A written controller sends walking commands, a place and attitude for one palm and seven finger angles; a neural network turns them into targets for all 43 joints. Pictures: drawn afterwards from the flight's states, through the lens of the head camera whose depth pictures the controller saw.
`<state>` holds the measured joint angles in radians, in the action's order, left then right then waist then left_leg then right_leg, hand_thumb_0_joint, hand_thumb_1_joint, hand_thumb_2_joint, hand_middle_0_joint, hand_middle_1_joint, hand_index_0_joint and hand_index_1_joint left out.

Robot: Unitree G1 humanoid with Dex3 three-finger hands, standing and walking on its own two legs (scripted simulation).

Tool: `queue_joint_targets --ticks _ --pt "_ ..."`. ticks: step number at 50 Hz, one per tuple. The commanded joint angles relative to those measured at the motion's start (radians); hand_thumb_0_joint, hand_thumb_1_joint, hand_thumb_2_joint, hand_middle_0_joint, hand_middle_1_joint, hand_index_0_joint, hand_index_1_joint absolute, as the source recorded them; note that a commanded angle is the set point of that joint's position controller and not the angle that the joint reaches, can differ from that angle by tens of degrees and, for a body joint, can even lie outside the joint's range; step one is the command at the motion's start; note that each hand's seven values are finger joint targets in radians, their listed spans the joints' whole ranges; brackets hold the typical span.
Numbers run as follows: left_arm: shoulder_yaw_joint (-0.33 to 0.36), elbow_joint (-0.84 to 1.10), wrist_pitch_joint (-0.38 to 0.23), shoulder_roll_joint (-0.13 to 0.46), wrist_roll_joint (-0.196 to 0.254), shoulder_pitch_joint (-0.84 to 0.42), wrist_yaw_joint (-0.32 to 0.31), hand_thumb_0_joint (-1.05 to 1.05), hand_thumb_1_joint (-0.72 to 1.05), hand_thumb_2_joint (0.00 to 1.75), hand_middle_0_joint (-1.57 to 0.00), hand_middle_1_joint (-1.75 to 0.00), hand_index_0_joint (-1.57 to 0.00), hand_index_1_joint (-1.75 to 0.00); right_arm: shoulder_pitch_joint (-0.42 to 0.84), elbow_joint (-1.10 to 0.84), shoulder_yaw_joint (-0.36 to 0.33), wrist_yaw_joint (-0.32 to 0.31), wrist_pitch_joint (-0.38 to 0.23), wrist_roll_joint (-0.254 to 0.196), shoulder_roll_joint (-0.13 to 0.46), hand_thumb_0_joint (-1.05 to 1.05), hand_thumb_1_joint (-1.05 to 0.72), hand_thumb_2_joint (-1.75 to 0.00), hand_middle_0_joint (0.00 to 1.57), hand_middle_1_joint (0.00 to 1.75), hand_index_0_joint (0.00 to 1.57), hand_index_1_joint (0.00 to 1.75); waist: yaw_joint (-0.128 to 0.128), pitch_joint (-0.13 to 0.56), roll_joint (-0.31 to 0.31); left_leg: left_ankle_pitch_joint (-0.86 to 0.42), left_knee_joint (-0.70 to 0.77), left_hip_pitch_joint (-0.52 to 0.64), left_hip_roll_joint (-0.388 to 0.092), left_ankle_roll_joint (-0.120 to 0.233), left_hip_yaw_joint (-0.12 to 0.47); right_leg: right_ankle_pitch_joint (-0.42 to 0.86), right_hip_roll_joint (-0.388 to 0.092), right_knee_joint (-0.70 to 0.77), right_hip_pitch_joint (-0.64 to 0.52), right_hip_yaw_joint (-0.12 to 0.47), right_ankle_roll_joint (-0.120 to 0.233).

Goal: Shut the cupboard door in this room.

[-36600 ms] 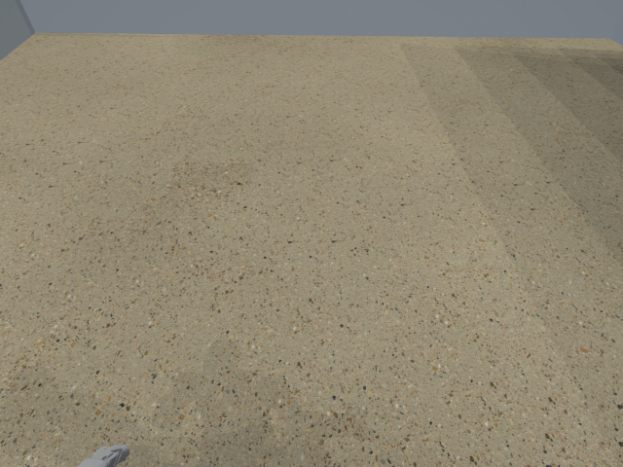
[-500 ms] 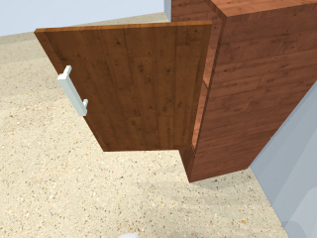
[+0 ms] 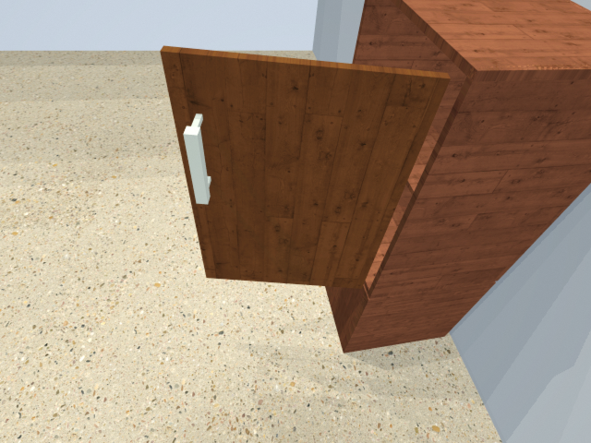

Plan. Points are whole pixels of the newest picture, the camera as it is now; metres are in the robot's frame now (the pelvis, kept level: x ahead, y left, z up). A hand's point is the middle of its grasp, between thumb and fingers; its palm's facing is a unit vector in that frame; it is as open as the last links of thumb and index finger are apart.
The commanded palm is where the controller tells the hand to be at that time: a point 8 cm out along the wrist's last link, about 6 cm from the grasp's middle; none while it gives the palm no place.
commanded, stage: come to a stop and stand still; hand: left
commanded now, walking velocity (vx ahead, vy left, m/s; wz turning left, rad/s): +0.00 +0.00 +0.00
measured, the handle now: (200, 160) +0.52 +0.21 +0.07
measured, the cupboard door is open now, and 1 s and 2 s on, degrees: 77 77 77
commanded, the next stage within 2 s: look again from close up in 0.34 s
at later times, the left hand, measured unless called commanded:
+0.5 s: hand out of the picture -0.01 +0.18 -0.18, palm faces -0.02 -0.98 -0.19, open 7.3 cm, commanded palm none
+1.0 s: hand out of the picture -0.02 +0.18 -0.17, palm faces -0.02 -0.98 -0.19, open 7.3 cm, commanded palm none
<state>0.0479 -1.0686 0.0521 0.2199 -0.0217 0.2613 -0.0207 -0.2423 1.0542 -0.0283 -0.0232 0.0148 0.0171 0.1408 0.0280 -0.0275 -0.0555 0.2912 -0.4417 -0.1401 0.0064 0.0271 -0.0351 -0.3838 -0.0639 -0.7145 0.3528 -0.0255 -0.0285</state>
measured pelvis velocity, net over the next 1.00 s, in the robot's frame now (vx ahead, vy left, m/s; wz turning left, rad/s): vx -0.02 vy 0.01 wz -0.03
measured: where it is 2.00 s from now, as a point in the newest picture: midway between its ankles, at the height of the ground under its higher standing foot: outside the picture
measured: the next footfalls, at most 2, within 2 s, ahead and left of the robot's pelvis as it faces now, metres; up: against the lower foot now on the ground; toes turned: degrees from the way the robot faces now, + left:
right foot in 0.16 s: +0.01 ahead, -0.12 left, +0.00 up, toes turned -4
right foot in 1.70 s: +0.21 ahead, -0.13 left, +0.00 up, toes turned -2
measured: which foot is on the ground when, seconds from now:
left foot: down 0.00-1.00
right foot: up 0.00-0.14, down 0.16-1.00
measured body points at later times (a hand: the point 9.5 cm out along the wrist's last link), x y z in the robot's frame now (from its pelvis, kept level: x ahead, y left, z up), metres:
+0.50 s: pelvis -0.01 +0.01 +0.00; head +0.01 +0.02 +0.45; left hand +0.00 +0.23 -0.16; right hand -0.03 -0.20 -0.16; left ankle -0.03 +0.10 -0.74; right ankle -0.03 -0.12 -0.74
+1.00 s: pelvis -0.02 +0.01 +0.00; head -0.01 +0.00 +0.45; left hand -0.02 +0.23 -0.16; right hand -0.03 -0.21 -0.16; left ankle -0.03 +0.10 -0.74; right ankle -0.03 -0.12 -0.74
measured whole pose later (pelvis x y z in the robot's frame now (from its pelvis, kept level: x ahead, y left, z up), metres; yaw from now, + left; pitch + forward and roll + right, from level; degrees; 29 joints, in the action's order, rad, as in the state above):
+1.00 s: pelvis -0.02 +0.01 +0.00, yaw -2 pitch -1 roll +1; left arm -0.02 -1.11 -0.02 0.14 -0.01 0.30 -0.03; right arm -0.29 1.10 0.02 -0.02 -0.03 0.01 0.17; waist 0.00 -0.04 0.01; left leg 0.26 -0.44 -0.16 0.03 0.04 -0.08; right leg -0.27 -0.04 -0.49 0.20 -0.02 -0.02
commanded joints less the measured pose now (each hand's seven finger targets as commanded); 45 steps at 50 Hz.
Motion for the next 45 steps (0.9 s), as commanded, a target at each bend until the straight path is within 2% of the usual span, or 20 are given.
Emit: queue_joint_targets --ticks 1,3,5,7,8,9,10,11,12,21,22,23,24,25,26,28,31,36,39,45 --pt "-0.004 0.032 -0.032 0.012 0.005 0.011 0.002 0.00 0.90 0.90 -0.20 -0.30 -0.20 -0.30 0.015 -0.033 -0.016 -0.021 -0.031 0.000 0.137 0.00 -0.90 -0.90 0.20 0.30 0.20 0.30 0.002 -0.060 0.203 -0.375 0.191 -0.039 -0.207 0.101 0.132 -0.013 0.001 -0.032 0.008 0.001 0.000" --pt "-0.015 0.030 -0.039 0.004 0.010 0.006 -0.003 0.00 0.90 0.90 -0.20 -0.30 -0.20 -0.30 -0.029 -0.010 -0.019 -0.024 -0.034 -0.001 0.142 0.00 -0.90 -0.90 0.20 0.30 0.20 0.30 -0.015 -0.017 0.188 -0.517 0.142 0.054 -0.212 0.108 0.134 -0.015 0.000 0.081 -0.016 -0.015 -0.008" --pt "-0.019 0.013 -0.047 0.011 0.013 0.023 -0.006 0.00 0.90 0.90 -0.20 -0.30 -0.20 -0.30 -0.055 0.012 -0.020 -0.024 -0.035 -0.008 0.139 0.00 -0.90 -0.90 0.20 0.30 0.20 0.30 -0.014 0.009 0.158 -0.577 0.091 0.070 -0.198 0.093 0.135 0.087 0.003 0.237 -0.101 -0.016 -0.006" --pt "-0.021 -0.019 -0.058 0.029 0.012 0.078 -0.015 0.00 0.90 0.90 -0.20 -0.30 -0.20 -0.30 -0.058 0.017 -0.016 -0.024 -0.039 -0.017 0.115 0.00 -0.90 -0.90 0.20 0.30 0.20 0.30 -0.008 0.045 0.087 -0.478 0.028 0.025 -0.143 0.030 0.105 0.343 -0.043 0.359 -0.229 0.043 0.013" --pt "-0.023 -0.025 -0.064 0.043 0.012 0.075 -0.019 0.00 0.90 0.90 -0.20 -0.30 -0.20 -0.30 -0.062 0.015 -0.013 -0.022 -0.040 -0.021 0.096 0.00 -0.90 -0.90 0.20 0.30 0.20 0.30 -0.022 0.046 0.036 -0.392 0.027 -0.004 -0.112 0.004 0.083 0.466 -0.085 0.339 -0.253 0.078 0.036" --pt "-0.027 -0.025 -0.063 0.049 0.014 0.063 -0.019 0.00 0.90 0.90 -0.20 -0.30 -0.20 -0.30 -0.063 0.016 -0.011 -0.019 -0.040 -0.021 0.093 0.00 -0.90 -0.90 0.20 0.30 0.20 0.30 -0.029 0.028 0.048 -0.316 0.056 -0.007 -0.099 -0.005 0.082 0.473 -0.108 0.327 -0.236 0.074 0.047" --pt "-0.027 -0.024 -0.060 0.041 0.014 0.047 -0.019 0.00 0.90 0.90 -0.20 -0.30 -0.20 -0.30 -0.063 0.023 -0.010 -0.018 -0.036 -0.017 0.087 0.00 -0.90 -0.90 0.20 0.30 0.20 0.30 -0.030 0.008 0.033 -0.304 0.074 -0.010 -0.101 -0.007 0.086 0.439 -0.095 0.317 -0.216 0.057 0.050" --pt "-0.026 -0.027 -0.061 0.032 0.013 0.042 -0.020 0.00 0.90 0.90 -0.20 -0.30 -0.20 -0.30 -0.059 0.031 -0.010 -0.018 -0.033 -0.014 0.093 0.00 -0.90 -0.90 0.20 0.30 0.20 0.30 -0.031 -0.006 -0.038 -0.293 0.072 0.009 -0.106 -0.011 0.084 0.408 -0.076 0.319 -0.188 0.058 0.048" --pt "-0.031 -0.027 -0.062 0.020 0.014 0.042 -0.020 0.00 0.90 0.90 -0.20 -0.30 -0.20 -0.30 -0.068 0.038 -0.009 -0.019 -0.035 -0.014 0.100 0.00 -0.90 -0.90 0.20 0.30 0.20 0.30 -0.033 0.004 -0.047 -0.288 0.077 0.030 -0.109 -0.008 0.081 0.383 -0.072 0.328 -0.177 0.057 0.045" --pt "-0.035 -0.035 -0.054 0.004 0.014 0.061 -0.021 0.00 0.90 0.90 -0.20 -0.30 -0.20 -0.30 -0.080 0.069 0.004 -0.016 -0.039 -0.014 0.077 0.00 -0.90 -0.90 0.20 0.30 0.20 0.30 -0.019 -0.075 0.073 -0.136 0.156 -0.029 -0.110 -0.001 0.092 0.228 -0.050 0.372 -0.169 0.047 0.031" --pt "-0.045 -0.057 -0.088 0.038 -0.004 0.118 -0.060 0.00 0.90 0.90 -0.20 -0.30 -0.20 -0.30 -0.013 -0.002 0.015 -0.005 -0.055 -0.018 0.130 0.00 -0.90 -0.90 0.20 0.30 0.20 0.30 0.000 -0.036 0.045 -0.412 -0.054 -0.068 -0.128 -0.017 0.058 0.569 -0.081 0.308 -0.167 0.078 0.041" --pt "-0.037 -0.014 -0.096 0.059 0.008 0.093 -0.052 0.00 0.90 0.90 -0.20 -0.30 -0.20 -0.30 -0.083 -0.020 0.015 0.000 -0.051 -0.005 0.100 0.00 -0.90 -0.90 0.20 0.30 0.20 0.30 -0.038 0.043 0.113 -0.202 -0.015 -0.062 -0.090 -0.014 0.067 0.407 -0.095 0.281 -0.213 0.088 0.071" --pt "-0.041 -0.007 -0.092 0.047 0.009 0.064 -0.041 0.00 0.90 0.90 -0.20 -0.30 -0.20 -0.30 -0.089 -0.010 0.016 -0.002 -0.055 -0.002 0.090 0.00 -0.90 -0.90 0.20 0.30 0.20 0.30 -0.036 0.001 0.170 -0.202 0.031 -0.081 -0.099 -0.003 0.081 0.291 -0.072 0.267 -0.175 0.073 0.080" --pt "-0.043 -0.006 -0.097 0.044 0.007 0.073 -0.036 0.00 0.90 0.90 -0.20 -0.30 -0.20 -0.30 -0.115 -0.008 0.022 0.001 -0.064 0.005 0.091 0.00 -0.90 -0.90 0.20 0.30 0.20 0.30 -0.027 0.041 0.220 -0.317 0.016 -0.084 -0.109 0.000 0.088 0.299 -0.055 0.251 -0.202 0.053 0.082" --pt "-0.042 -0.008 -0.095 0.039 0.010 0.089 -0.032 0.00 0.90 0.90 -0.20 -0.30 -0.20 -0.30 -0.118 -0.016 0.023 -0.001 -0.064 0.001 0.094 0.00 -0.90 -0.90 0.20 0.30 0.20 0.30 -0.027 0.076 0.215 -0.330 0.017 -0.060 -0.115 0.006 0.093 0.264 -0.043 0.248 -0.213 0.046 0.080" --pt "-0.047 -0.012 -0.090 0.023 0.010 0.079 -0.028 0.00 0.90 0.90 -0.20 -0.30 -0.20 -0.30 -0.117 -0.025 0.023 -0.006 -0.062 -0.003 0.098 0.00 -0.90 -0.90 0.20 0.30 0.20 0.30 -0.031 0.043 0.144 -0.316 0.021 -0.062 -0.116 0.017 0.097 0.246 -0.032 0.250 -0.192 0.041 0.074" --pt "-0.052 -0.005 -0.082 0.008 0.008 0.062 -0.023 0.00 0.90 0.90 -0.20 -0.30 -0.20 -0.30 -0.118 -0.031 0.027 -0.005 -0.056 -0.005 0.103 0.00 -0.90 -0.90 0.20 0.30 0.20 0.30 -0.032 -0.068 0.028 -0.181 0.066 -0.124 -0.110 0.023 0.106 0.194 -0.028 0.270 -0.143 0.048 0.068" --pt "-0.051 0.003 -0.076 0.017 0.007 0.074 -0.018 0.00 0.90 0.90 -0.20 -0.30 -0.20 -0.30 -0.106 -0.027 0.026 0.000 -0.052 -0.003 0.117 0.00 -0.90 -0.90 0.20 0.30 0.20 0.30 -0.027 -0.120 0.051 0.004 0.140 -0.154 -0.102 0.024 0.114 0.119 -0.021 0.285 -0.108 0.060 0.065" --pt "-0.051 0.003 -0.077 0.022 0.008 0.081 -0.017 0.00 0.90 0.90 -0.20 -0.30 -0.20 -0.30 -0.102 -0.020 0.027 0.001 -0.053 -0.004 0.123 0.00 -0.90 -0.90 0.20 0.30 0.20 0.30 -0.025 -0.098 0.018 0.000 0.140 -0.128 -0.099 0.023 0.101 0.126 -0.028 0.298 -0.110 0.070 0.063" --pt "-0.045 0.001 -0.081 0.035 0.009 0.082 -0.016 0.00 0.90 0.90 -0.20 -0.30 -0.20 -0.30 -0.100 0.001 0.028 -0.002 -0.060 -0.006 0.121 0.00 -0.90 -0.90 0.20 0.30 0.20 0.30 -0.024 -0.039 0.039 -0.106 0.121 -0.074 -0.103 0.023 0.082 0.195 -0.033 0.303 -0.143 0.072 0.060"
